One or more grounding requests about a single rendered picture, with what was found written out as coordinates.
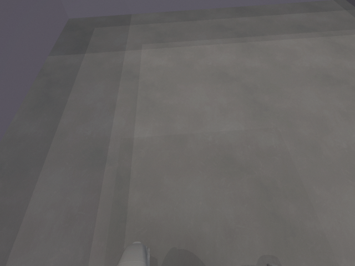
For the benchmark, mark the left robot thigh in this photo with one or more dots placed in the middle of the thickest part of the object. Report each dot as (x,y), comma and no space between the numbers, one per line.
(136,254)

